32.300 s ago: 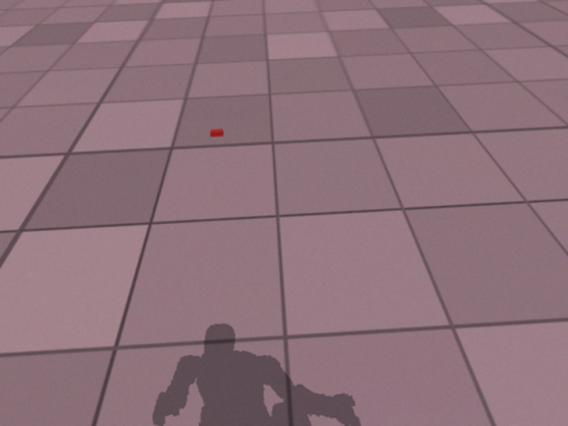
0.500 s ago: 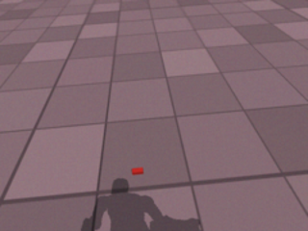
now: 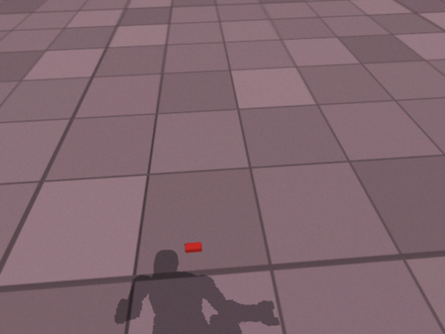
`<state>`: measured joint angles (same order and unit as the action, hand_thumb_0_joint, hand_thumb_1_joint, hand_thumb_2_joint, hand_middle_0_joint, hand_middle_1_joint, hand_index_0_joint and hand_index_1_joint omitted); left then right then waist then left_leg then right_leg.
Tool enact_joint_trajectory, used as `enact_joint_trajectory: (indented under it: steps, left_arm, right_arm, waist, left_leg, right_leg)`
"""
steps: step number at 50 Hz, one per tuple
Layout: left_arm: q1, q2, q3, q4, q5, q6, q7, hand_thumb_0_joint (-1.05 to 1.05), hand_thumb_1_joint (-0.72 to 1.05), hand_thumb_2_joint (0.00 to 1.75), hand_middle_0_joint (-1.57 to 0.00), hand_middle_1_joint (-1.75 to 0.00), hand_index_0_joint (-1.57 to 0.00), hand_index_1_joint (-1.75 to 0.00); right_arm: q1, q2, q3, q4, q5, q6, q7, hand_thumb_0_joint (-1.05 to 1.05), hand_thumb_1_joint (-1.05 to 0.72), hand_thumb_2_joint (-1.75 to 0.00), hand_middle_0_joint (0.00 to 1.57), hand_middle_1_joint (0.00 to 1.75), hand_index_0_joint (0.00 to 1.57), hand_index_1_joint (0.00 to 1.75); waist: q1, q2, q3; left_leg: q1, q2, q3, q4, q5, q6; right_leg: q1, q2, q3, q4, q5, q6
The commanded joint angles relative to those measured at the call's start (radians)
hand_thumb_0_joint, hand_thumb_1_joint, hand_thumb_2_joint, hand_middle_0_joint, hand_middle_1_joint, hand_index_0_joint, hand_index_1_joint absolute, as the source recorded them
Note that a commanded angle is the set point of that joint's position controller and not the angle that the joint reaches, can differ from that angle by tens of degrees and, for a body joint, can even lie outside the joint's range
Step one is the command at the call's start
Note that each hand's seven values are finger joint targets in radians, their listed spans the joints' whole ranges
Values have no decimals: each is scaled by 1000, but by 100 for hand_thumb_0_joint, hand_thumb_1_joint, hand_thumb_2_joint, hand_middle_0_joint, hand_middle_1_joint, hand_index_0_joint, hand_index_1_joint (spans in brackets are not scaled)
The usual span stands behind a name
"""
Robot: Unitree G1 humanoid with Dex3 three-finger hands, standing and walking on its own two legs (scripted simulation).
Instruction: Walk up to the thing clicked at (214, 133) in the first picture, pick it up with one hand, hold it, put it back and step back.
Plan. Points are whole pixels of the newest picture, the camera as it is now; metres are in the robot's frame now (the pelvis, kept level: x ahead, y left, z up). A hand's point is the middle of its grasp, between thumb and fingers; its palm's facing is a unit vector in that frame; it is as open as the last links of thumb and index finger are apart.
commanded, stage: walk up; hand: left
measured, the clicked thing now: (193, 247) +0.68 +0.18 -0.76
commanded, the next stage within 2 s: stand in 0.28 s
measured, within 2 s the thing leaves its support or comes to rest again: neither
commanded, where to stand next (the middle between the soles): +0.33 -0.04 m, yaw -1 degrees
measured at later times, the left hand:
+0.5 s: hand out of the picture +0.07 +0.25 -0.15, palm faces +0.00 -0.94 -0.33, open 7.4 cm
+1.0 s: hand out of the picture +0.05 +0.25 -0.15, palm faces -0.03 -0.94 -0.34, open 7.4 cm
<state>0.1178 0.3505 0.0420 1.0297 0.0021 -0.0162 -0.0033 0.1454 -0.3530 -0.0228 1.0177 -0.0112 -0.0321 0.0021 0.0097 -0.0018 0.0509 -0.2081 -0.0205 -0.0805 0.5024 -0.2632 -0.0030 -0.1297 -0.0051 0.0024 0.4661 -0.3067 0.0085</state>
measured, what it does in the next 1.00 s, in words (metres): stands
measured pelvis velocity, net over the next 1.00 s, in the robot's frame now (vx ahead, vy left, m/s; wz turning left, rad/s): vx -0.02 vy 0.00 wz -0.01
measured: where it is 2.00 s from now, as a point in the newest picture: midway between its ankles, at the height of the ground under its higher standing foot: outside the picture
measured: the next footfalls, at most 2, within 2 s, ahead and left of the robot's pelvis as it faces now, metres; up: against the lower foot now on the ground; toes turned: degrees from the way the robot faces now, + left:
right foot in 1.96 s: +0.30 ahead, -0.10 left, +0.00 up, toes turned -1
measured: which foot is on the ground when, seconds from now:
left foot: down 0.00-1.00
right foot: down 0.00-1.00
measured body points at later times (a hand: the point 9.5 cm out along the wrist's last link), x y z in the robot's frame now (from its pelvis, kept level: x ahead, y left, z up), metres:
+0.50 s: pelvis -0.01 +0.00 +0.01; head +0.01 +0.00 +0.46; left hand +0.07 +0.30 -0.13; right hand +0.10 -0.29 -0.12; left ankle +0.00 +0.12 -0.74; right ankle -0.03 -0.13 -0.74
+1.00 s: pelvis -0.02 +0.00 +0.01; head +0.00 +0.00 +0.46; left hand +0.06 +0.30 -0.12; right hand +0.05 -0.31 -0.12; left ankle +0.00 +0.12 -0.74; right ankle -0.03 -0.13 -0.74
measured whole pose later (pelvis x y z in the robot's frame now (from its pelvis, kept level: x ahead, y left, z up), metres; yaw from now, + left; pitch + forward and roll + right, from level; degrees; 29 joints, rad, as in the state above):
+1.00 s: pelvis -0.02 +0.00 +0.01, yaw -1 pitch -2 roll +0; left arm 0.12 0.35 0.00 1.14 0.01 -0.01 0.00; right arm 0.12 -0.35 0.00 1.14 -0.01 -0.01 0.01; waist 0.00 0.00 0.05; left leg -0.15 -0.02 -0.07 0.32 -0.15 -0.01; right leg -0.09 -0.01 0.01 0.33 -0.21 0.01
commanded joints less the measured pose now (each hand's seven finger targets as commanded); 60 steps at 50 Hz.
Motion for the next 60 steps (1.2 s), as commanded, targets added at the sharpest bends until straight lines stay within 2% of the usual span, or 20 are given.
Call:
enact_joint_trajectory:
  steps: [1,3,13,14,15,18,22,26,31,32,33,34,36,38,44,46,50,53,56,60]
  left_arm:
    - [-40,223,42,-63,-1,-22,17,0,90,90,-20,-30,-20,-30]
    - [-56,224,42,-58,0,-19,16,0,90,90,-20,-30,-20,-30]
    - [-70,221,39,-30,3,-19,14,0,90,90,-20,-30,-20,-30]
    - [-76,197,21,-10,0,-16,13,0,90,90,-20,-30,-20,-30]
    - [-77,193,18,-9,0,-15,13,0,90,90,-20,-30,-20,-30]
    - [-74,209,16,9,0,-17,16,0,90,90,-20,-30,-20,-30]
    - [-77,206,10,25,3,-18,13,0,90,90,-20,-30,-20,-30]
    - [-79,212,7,36,5,-20,15,0,90,90,-20,-30,-20,-30]
    - [-70,213,2,48,6,-19,12,0,90,90,-20,-30,-20,-30]
    - [-63,208,1,49,5,-18,10,0,90,90,-20,-30,-20,-30]
    - [-59,213,2,48,7,-18,10,0,90,90,-20,-30,-20,-30]
    - [-56,212,1,51,5,-18,9,0,90,90,-20,-30,-20,-30]
    - [-49,214,1,53,5,-21,10,0,90,90,-20,-30,-20,-30]
    - [-47,215,1,55,4,-19,9,0,90,90,-20,-30,-20,-30]
    - [-34,213,-2,51,6,-18,10,0,90,90,-20,-30,-20,-30]
    - [-38,218,-1,52,3,-16,9,0,90,90,-20,-30,-20,-30]
    - [-34,211,-4,47,3,-17,10,0,90,90,-20,-30,-20,-30]
    - [-26,211,-6,46,4,-17,9,0,90,90,-20,-30,-20,-30]
    - [-32,220,-4,39,5,-20,12,0,90,90,-20,-30,-20,-30]
    - [-28,221,-2,39,2,-17,12,0,90,90,-20,-30,-20,-30]
  right_arm:
    - [-42,-197,-50,-59,3,-18,-15,0,-90,-90,20,30,20,30]
    - [-51,-197,-49,-52,3,-14,-15,0,-90,-90,20,30,20,30]
    - [-105,-191,-42,-31,1,-11,-13,0,-90,-90,20,30,20,30]
    - [-125,-196,-37,-25,5,-8,-16,0,-90,-90,20,30,20,30]
    - [-128,-201,-38,-21,7,-7,-17,0,-90,-90,20,30,20,30]
    - [-119,-198,-33,-2,9,-2,-16,0,-90,-90,20,30,20,30]
    - [-132,-199,-28,14,10,-1,-13,0,-90,-90,20,30,20,30]
    - [-125,-194,-23,29,7,2,-11,0,-90,-90,20,30,20,30]
    - [-119,-200,-22,45,5,2,-7,0,-90,-90,20,30,20,30]
    - [-110,-203,-20,53,4,2,-6,0,-90,-90,20,30,20,30]
    - [-118,-205,-24,53,3,0,-7,0,-90,-90,20,30,20,30]
    - [-108,-204,-22,56,4,-1,-6,0,-90,-90,20,30,20,30]
    - [-108,-200,-21,58,4,-2,-6,0,-90,-90,20,30,20,30]
    - [-98,-201,-20,62,4,-2,-7,0,-90,-90,20,30,20,30]
    - [-93,-211,-20,66,5,-1,-8,0,-90,-90,20,30,20,30]
    - [-78,-210,-18,70,7,1,-7,0,-90,-90,20,30,20,30]
    - [-77,-207,-15,67,5,-1,-7,0,-90,-90,20,30,20,30]
    - [-73,-212,-13,69,6,1,-7,0,-90,-90,20,30,20,30]
    - [-67,-213,-13,66,7,1,-8,0,-90,-90,20,30,20,30]
    - [-65,-207,-8,64,6,-2,-10,0,-90,-90,20,30,20,30]
  waist:
    - [2,3,-111]
    - [0,14,-94]
    - [3,17,-98]
    - [-2,18,-77]
    - [-5,18,-76]
    - [-8,6,-107]
    - [-9,7,-101]
    - [-11,-6,-98]
    - [-12,0,-71]
    - [-12,17,-61]
    - [-5,17,-72]
    - [-8,17,-70]
    - [-4,-1,-77]
    - [-8,2,-57]
    - [-7,5,-63]
    - [-13,4,-53]
    - [-10,5,-57]
    - [-12,3,-46]
    - [-14,0,-86]
    - [-10,-1,-86]
  left_leg:
    - [39,105,-52,-23,425,63]
    - [17,105,-60,-46,361,58]
    - [31,102,-63,-86,347,47]
    - [73,118,-77,-116,404,33]
    - [97,123,-80,-120,427,30]
    - [112,122,-70,-129,427,26]
    - [110,121,-72,-173,328,22]
    - [101,122,-68,-188,305,19]
    - [84,119,-74,-212,205,17]
    - [72,117,-74,-226,150,16]
    - [80,122,-77,-217,193,19]
    - [69,121,-78,-228,178,17]
    - [79,124,-78,-218,225,19]
    - [75,119,-78,-227,192,17]
    - [87,122,-75,-215,207,18]
    - [69,119,-79,-229,156,18]
    - [72,122,-73,-216,234,15]
    - [68,119,-75,-217,176,16]
    - [90,125,-69,-198,263,19]
    - [94,129,-66,-203,306,16]
  right_leg:
    - [51,-94,58,-30,356,-52]
    - [50,-95,63,-36,299,-58]
    - [90,-99,54,-83,296,-45]
    - [47,-113,83,-115,341,-39]
    - [41,-110,79,-127,348,-33]
    - [89,-114,76,-141,369,-29]
    - [77,-110,76,-175,268,-26]
    - [78,-116,79,-187,251,-26]
    - [47,-116,89,-212,155,-25]
    - [32,-113,88,-214,117,-24]
    - [49,-118,89,-205,152,-28]
    - [43,-115,88,-206,136,-25]
    - [50,-117,88,-201,173,-25]
    - [33,-112,88,-202,144,-24]
    - [26,-116,95,-206,157,-28]
    - [22,-113,95,-208,122,-29]
    - [30,-113,93,-200,173,-30]
    - [14,-113,98,-213,133,-28]
    - [45,-120,97,-195,229,-29]
    - [51,-118,90,-183,255,-31]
